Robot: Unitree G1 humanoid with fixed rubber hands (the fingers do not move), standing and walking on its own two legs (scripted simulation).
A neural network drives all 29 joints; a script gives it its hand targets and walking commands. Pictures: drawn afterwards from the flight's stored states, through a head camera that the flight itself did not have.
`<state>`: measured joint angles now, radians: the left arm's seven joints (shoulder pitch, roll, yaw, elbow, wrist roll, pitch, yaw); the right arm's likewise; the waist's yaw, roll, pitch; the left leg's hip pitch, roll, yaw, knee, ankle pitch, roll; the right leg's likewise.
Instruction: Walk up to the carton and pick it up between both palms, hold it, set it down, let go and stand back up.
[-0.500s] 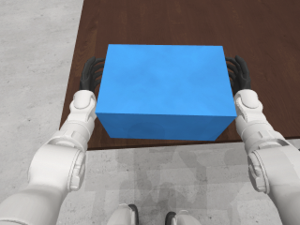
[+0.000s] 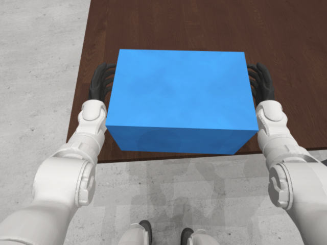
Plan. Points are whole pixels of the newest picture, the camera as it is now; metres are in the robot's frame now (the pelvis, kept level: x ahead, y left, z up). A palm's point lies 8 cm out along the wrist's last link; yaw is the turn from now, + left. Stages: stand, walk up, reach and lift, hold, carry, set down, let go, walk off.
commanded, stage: reach and lift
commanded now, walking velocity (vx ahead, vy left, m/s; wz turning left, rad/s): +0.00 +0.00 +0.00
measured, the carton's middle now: (179, 104) +0.46 -0.02 +0.00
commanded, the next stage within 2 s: none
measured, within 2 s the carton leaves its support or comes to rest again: leaves its support in 0.48 s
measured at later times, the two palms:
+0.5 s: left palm (97, 97) +0.45 +0.19 +0.04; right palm (265, 99) +0.44 -0.22 +0.05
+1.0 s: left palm (95, 100) +0.44 +0.19 +0.05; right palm (267, 102) +0.43 -0.22 +0.05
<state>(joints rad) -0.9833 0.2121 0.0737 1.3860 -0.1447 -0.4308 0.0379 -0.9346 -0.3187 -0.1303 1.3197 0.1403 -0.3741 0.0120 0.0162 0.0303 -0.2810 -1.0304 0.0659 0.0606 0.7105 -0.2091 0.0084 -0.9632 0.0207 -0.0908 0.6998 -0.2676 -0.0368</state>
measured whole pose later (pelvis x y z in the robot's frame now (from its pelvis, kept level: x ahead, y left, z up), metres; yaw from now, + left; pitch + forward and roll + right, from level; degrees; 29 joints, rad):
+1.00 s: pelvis +0.00 +0.00 +0.02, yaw +0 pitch +32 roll -2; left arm -0.90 0.17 0.19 1.38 0.01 -0.69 0.05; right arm -0.91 -0.31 -0.41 1.52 -0.16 -0.80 -0.02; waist 0.02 0.02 -0.28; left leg -0.94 0.05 0.07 0.46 -0.08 0.02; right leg -0.87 0.03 -0.08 0.45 -0.13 -0.03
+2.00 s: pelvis +0.00 +0.00 +0.05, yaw +1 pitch +9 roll +0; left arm -0.72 0.20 0.06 1.02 -0.07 -0.14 0.04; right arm -0.65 -0.23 -0.15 1.03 0.14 -0.20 -0.02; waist 0.00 -0.07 -0.19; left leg -0.40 0.03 0.07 0.30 -0.06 0.01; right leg -0.34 0.01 -0.08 0.32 -0.13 -0.03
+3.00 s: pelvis +0.02 +0.00 +0.05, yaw +2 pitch -4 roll +0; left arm -0.40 0.10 0.27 0.08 0.10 0.55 -0.10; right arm -0.42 -0.17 -0.10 0.38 0.16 0.28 -0.07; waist -0.04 -0.04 -0.02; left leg -0.09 0.02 0.07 0.28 -0.12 0.01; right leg -0.03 0.01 -0.08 0.28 -0.19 -0.02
